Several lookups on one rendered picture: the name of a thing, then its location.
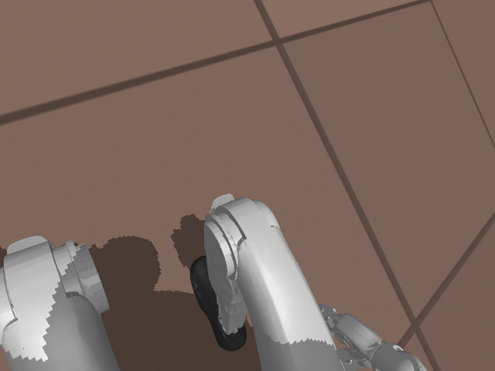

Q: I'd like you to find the right robot foot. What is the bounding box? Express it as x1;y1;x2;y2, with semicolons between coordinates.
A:
190;256;247;352

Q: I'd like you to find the right robot hand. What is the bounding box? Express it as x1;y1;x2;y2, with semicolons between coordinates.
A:
319;303;386;371

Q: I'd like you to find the right robot arm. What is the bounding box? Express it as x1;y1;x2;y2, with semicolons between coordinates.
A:
371;342;428;371

